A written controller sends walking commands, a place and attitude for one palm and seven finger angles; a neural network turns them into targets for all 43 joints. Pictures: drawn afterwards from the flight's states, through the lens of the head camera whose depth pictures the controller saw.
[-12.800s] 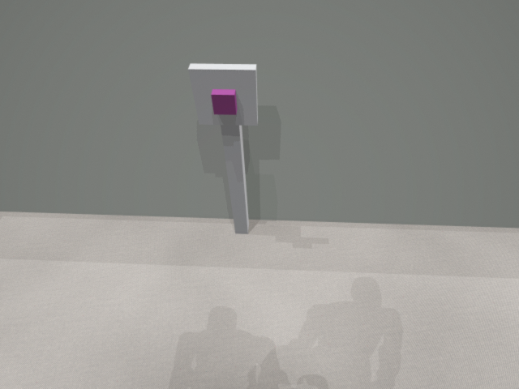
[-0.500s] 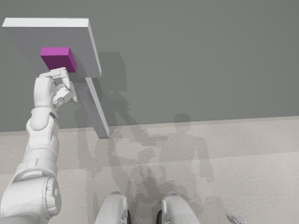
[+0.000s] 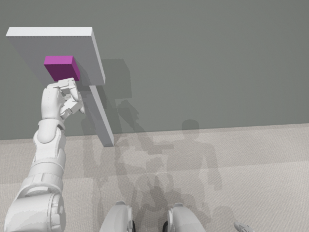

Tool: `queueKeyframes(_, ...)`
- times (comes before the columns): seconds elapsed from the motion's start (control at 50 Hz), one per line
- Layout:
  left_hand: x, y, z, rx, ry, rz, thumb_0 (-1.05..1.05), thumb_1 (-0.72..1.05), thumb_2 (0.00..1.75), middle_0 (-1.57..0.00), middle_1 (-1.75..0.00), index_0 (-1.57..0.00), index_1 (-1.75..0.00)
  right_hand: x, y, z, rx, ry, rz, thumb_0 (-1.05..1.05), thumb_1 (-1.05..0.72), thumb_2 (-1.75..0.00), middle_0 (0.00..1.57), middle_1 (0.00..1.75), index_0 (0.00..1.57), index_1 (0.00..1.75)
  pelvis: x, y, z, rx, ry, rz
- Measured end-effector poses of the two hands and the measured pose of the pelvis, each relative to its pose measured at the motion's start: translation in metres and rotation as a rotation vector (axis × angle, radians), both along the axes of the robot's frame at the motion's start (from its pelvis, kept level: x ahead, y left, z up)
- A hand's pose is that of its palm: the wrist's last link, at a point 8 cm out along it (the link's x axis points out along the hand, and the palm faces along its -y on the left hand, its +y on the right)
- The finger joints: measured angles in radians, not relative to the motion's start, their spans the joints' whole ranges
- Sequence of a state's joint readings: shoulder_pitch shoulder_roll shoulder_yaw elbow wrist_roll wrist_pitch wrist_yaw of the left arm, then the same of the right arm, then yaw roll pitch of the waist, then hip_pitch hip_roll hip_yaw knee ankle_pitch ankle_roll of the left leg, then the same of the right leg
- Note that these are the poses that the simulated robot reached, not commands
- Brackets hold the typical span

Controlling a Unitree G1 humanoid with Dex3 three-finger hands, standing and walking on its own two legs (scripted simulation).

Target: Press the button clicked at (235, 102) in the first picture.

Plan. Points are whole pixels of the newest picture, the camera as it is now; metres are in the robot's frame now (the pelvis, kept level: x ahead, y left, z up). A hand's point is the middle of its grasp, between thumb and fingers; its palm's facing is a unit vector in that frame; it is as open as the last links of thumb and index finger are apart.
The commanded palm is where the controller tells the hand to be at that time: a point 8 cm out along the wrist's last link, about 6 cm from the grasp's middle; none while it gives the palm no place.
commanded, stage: aim a knuckle at the button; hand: left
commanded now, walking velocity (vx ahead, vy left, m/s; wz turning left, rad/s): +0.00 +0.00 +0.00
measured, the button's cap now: (63, 67) +0.52 +0.23 +0.07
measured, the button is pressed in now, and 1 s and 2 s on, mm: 0 12 9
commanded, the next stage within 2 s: press the button with the knuckle in 0.14 s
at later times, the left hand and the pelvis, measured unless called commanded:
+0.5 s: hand (79, 97) +0.44 +0.19 +0.04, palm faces +0.08 -1.00 -0.04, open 3.1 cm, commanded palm +0.42 +0.24 +0.04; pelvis -0.01 -0.01 -0.01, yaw +1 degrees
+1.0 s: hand (76, 89) +0.47 +0.20 +0.03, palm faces +0.07 -1.00 -0.03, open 2.9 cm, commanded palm +0.46 +0.25 +0.04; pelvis -0.01 +0.00 -0.01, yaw +0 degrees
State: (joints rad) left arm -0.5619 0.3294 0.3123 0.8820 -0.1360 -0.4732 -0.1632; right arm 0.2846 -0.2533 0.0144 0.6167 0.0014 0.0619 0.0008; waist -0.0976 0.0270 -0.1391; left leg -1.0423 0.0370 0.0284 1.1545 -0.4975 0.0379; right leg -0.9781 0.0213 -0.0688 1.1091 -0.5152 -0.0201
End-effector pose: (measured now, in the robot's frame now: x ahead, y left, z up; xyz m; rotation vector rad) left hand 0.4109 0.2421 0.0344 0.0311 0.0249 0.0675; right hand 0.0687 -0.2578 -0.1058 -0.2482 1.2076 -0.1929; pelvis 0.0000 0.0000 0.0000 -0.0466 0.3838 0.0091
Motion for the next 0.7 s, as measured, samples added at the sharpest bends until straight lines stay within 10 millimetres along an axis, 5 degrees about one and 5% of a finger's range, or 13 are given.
queueKeyframes(0.3,-0.01,0.007,0.001,0.01,-0.011,0.024,0.02,0.9,0.9,-1.3,-1.5,-1.3,-1.5,0.014,-0.006,-0.004,0.002,-0.037,0.027,0.01,-0.91,-0.89,0.2,0.29,0.2,0.3,-0.003,-0.009,-0.003,0.005,-0.007,0.008)
queueKeyframes(0.7,0.023,0.004,0.003,0.009,-0.006,0.009,0.01,0.87,0.9,-1.3,-1.5,-1.29,-1.5,-0.035,-0.012,-0.009,-0.013,0.071,-0.038,0.01,-0.91,-0.89,0.2,0.29,0.2,0.3,-0.007,-0.01,-0.008,0.003,0.02,-0.006)
